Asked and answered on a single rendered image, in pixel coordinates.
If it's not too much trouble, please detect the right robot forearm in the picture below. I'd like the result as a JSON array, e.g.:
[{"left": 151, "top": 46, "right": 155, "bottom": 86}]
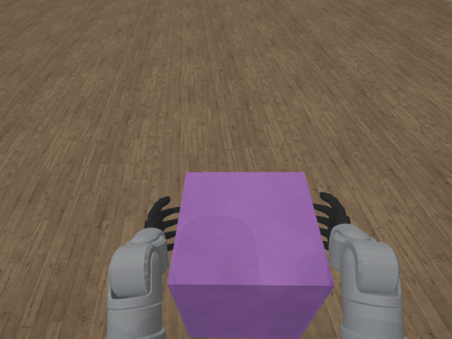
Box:
[{"left": 328, "top": 224, "right": 408, "bottom": 339}]

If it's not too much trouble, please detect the robot right hand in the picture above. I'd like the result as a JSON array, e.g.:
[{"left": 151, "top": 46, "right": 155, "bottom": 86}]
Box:
[{"left": 313, "top": 192, "right": 350, "bottom": 250}]

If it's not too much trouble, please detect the carton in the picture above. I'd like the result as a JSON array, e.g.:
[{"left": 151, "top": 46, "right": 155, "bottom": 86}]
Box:
[{"left": 167, "top": 172, "right": 335, "bottom": 339}]

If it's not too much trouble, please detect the left robot forearm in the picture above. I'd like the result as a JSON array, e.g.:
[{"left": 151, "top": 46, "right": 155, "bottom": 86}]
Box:
[{"left": 105, "top": 227, "right": 169, "bottom": 339}]

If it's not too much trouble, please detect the robot left hand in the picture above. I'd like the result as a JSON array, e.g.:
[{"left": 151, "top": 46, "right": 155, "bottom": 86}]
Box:
[{"left": 144, "top": 196, "right": 180, "bottom": 251}]

